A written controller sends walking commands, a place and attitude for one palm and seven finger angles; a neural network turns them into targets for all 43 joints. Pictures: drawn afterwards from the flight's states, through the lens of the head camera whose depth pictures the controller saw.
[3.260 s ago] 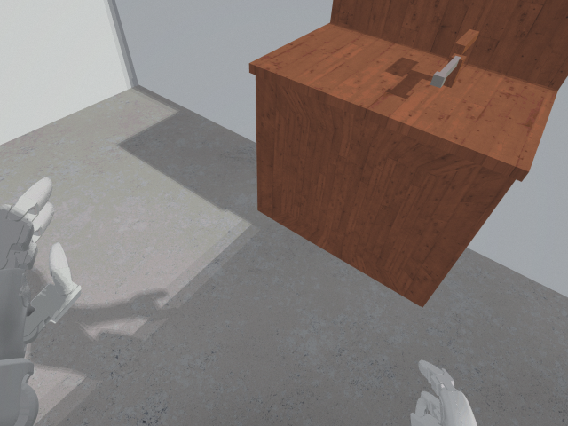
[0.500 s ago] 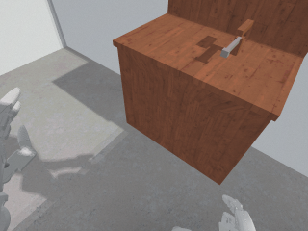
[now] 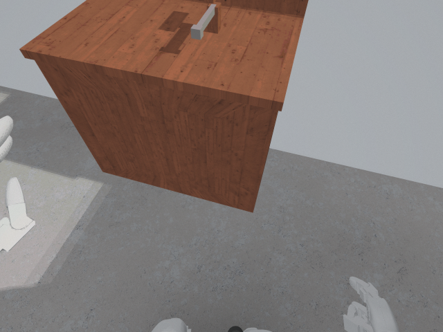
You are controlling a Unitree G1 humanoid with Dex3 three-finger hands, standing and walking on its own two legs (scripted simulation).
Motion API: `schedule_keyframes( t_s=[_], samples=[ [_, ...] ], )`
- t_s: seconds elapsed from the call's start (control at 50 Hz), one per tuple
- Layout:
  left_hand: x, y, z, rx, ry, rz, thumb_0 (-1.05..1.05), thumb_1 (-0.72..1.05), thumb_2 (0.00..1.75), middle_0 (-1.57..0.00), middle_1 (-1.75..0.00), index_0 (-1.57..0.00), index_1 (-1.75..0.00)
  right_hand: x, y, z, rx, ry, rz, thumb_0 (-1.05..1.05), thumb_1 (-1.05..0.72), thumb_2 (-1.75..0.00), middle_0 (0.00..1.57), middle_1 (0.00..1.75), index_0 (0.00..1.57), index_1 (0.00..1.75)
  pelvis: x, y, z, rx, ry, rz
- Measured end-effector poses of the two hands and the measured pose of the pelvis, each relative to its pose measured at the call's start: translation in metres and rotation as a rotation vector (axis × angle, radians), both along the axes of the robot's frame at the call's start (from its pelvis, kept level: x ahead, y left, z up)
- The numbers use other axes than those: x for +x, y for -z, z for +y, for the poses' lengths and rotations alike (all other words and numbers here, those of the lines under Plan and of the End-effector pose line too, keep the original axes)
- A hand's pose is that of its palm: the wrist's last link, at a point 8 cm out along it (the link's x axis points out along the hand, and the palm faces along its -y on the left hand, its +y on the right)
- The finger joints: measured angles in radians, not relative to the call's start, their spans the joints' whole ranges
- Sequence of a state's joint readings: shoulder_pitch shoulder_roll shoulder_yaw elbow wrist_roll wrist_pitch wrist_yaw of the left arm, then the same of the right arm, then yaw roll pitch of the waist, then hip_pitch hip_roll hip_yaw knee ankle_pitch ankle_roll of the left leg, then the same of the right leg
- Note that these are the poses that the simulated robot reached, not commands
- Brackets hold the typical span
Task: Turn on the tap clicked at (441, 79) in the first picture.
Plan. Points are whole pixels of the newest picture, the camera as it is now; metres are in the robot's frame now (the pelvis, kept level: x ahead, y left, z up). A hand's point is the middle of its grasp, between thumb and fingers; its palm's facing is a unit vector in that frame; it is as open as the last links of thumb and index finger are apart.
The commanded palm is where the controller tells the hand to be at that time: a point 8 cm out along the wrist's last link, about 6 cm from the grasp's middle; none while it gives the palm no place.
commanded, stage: turn to face it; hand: left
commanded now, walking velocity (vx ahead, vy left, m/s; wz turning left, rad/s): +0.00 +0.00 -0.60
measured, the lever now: (197, 32) +0.84 +0.12 +0.08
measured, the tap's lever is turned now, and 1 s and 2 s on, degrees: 0 0 0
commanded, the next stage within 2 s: take the last steps up to it in 0.92 s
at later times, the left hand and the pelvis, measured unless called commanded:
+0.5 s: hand (145, 218) +0.23 +0.11 +0.17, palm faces +0.10 -0.87 -0.48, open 7.4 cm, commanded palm +0.17 +0.18 +0.18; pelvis -0.07 -0.04 -0.01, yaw -18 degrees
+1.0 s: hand (166, 251) +0.19 +0.08 +0.17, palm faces -0.03 -0.92 -0.39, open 7.4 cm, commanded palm +0.17 +0.13 +0.18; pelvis -0.11 -0.04 +0.00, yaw -30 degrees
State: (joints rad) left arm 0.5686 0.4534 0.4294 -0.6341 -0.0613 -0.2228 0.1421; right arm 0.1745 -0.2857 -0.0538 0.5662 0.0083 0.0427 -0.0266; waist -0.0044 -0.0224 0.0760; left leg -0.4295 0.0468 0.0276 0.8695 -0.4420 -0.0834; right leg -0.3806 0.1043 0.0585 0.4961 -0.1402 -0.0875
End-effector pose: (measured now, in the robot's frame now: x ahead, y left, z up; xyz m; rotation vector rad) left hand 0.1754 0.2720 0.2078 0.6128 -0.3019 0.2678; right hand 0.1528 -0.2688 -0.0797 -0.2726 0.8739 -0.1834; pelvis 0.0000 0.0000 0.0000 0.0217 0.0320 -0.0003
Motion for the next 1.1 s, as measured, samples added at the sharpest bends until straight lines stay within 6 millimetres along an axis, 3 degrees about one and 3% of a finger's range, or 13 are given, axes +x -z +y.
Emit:
schedule_keyframes(
  t_s=[0.1, 0.22, 0.3, 0.38, 0.44, 0.5, 0.58, 0.66, 0.74, 0.84, 0.96, 1.02, 1.1],
  samples=[
    [-0.005, 0.009, 0.009, -0.076, -0.011, -0.042, 0.01, 0.89, 0.89, -0.21, -0.3, -0.21, -0.3, -0.015, -0.01, 0.005, -0.001, 0.027, -0.049, 0.02, -0.91, -0.9, 0.2, 0.3, 0.19, 0.3, -0.011, 0.002, 0.006, -0.007, 0.047, 0.002],
    [-0.006, 0.028, 0.006, -0.149, 0.022, -0.032, 0.01, 0.89, 0.89, -0.21, -0.3, -0.21, -0.3, -0.036, -0.015, 0.034, 0.047, 0.039, -0.122, 0.01, -0.91, -0.9, 0.2, 0.3, 0.2, 0.3, -0.029, 0.003, 0.01, -0.001, 0.131, -0.036],
    [-0.002, 0.019, -0.013, -0.162, 0.076, -0.046, 0.01, 0.89, 0.89, -0.21, -0.3, -0.21, -0.3, -0.054, -0.01, 0.051, 0.13, 0.053, -0.139, 0.01, -0.91, -0.9, 0.2, 0.3, 0.2, 0.3, -0.036, -0.001, 0.007, -0.036, 0.192, -0.052],
    [0.011, 0.011, -0.046, -0.135, 0.157, -0.057, 0.01, 0.89, 0.9, -0.2, -0.3, -0.21, -0.3, -0.078, 0.001, 0.051, 0.2, 0.086, -0.137, 0.01, -0.91, -0.9, 0.21, 0.3, 0.2, 0.3, -0.047, -0.001, -0.006, -0.052, 0.256, -0.048],
    [0.025, 0.014, -0.077, -0.083, 0.216, -0.041, 0.01, 0.89, 0.9, -0.2, -0.3, -0.21, -0.3, -0.101, 0.015, 0.034, 0.228, 0.132, -0.132, 0.01, -0.9, -0.9, 0.21, 0.3, 0.2, 0.3, -0.057, 0.007, -0.023, -0.042, 0.298, -0.04],
    [0.032, 0.022, -0.112, -0.051, 0.276, -0.002, 0.01, 0.89, 0.89, -0.2, -0.3, -0.21, -0.3, -0.129, 0.032, 0.005, 0.222, 0.196, -0.099, 0.01, -0.9, -0.9, 0.21, 0.3, 0.21, 0.3, -0.069, 0.013, -0.036, -0.058, 0.318, -0.04],
    [0.029, 0.026, -0.147, -0.042, 0.379, 0.07, 0.01, 0.89, 0.89, -0.21, -0.3, -0.21, -0.3, -0.174, 0.031, -0.039, 0.156, 0.322, -0.021, 0.02, -0.91, -0.9, 0.21, 0.3, 0.2, 0.3, -0.082, 0.007, -0.044, -0.021, 0.381, -0.021],
    [0.019, 0.016, -0.163, 0.009, 0.461, 0.087, 0.01, 0.89, 0.89, -0.21, -0.3, -0.21, -0.3, -0.213, 0.016, -0.072, 0.071, 0.429, 0.007, 0.02, -0.91, -0.9, 0.21, 0.3, 0.2, 0.3, -0.089, 0.001, -0.048, -0.01, 0.422, -0.008],
    [0.013, 0.001, -0.164, 0.037, 0.49, 0.027, 0.01, 0.89, 0.89, -0.22, -0.3, -0.22, -0.31, -0.238, 0.003, -0.088, 0.008, 0.491, 0.001, 0.02, -0.91, -0.9, 0.2, 0.3, 0.2, 0.3, -0.094, -0.001, -0.05, -0.007, 0.451, -0.002],
    [0.008, 0.002, -0.15, -0.024, 0.462, -0.029, 0.01, 0.89, 0.89, -0.21, -0.3, -0.22, -0.31, -0.249, -0.007, -0.085, -0.026, 0.511, -0.044, 0.02, -0.91, -0.9, 0.2, 0.3, 0.19, 0.3, -0.098, 0.001, -0.045, -0.014, 0.475, 0.0],
    [0.003, 0.024, -0.138, -0.14, 0.419, -0.015, 0.01, 0.89, 0.89, -0.21, -0.3, -0.21, -0.3, -0.244, -0.011, -0.057, -0.008, 0.496, -0.115, 0.02, -0.91, -0.9, 0.2, 0.3, 0.19, 0.3, -0.105, 0.001, -0.037, -0.018, 0.513, -0.024],
    [-0.001, 0.026, -0.143, -0.159, 0.413, 0.008, 0.01, 0.89, 0.89, -0.21, -0.3, -0.21, -0.3, -0.239, -0.009, -0.039, 0.044, 0.473, -0.158, 0.02, -0.91, -0.9, 0.2, 0.3, 0.2, 0.3, -0.11, -0.001, -0.038, -0.038, 0.525, -0.031],
    [-0.01, 0.021, -0.164, -0.151, 0.448, -0.005, 0.01, 0.89, 0.89, -0.2, -0.3, -0.21, -0.3, -0.239, 0.001, -0.025, 0.119, 0.443, -0.194, 0.01, -0.91, -0.9, 0.21, 0.3, 0.2, 0.3, -0.121, 0.001, -0.044, -0.047, 0.553, -0.034]
  ],
)
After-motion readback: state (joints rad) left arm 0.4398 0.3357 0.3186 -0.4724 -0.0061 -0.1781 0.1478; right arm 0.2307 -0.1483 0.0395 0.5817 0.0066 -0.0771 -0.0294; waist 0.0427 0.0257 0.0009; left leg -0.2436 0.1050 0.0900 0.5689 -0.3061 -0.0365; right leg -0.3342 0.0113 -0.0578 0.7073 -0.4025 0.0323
